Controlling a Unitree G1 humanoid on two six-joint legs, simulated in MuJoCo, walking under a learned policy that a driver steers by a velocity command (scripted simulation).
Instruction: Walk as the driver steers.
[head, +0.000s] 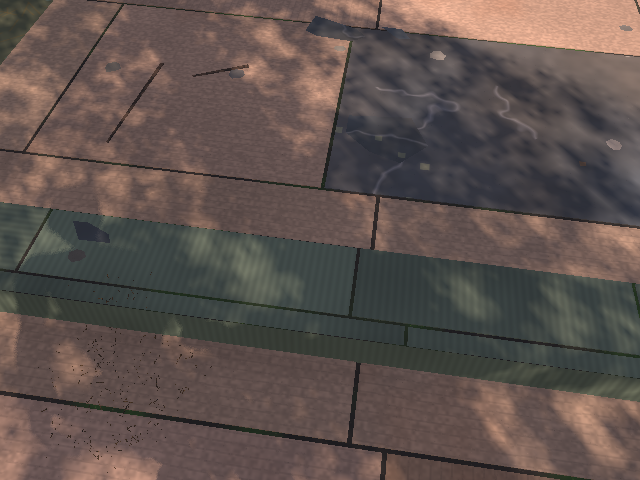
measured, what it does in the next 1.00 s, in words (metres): steps on the spot: right foot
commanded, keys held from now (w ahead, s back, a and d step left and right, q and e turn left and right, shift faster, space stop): no key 1.00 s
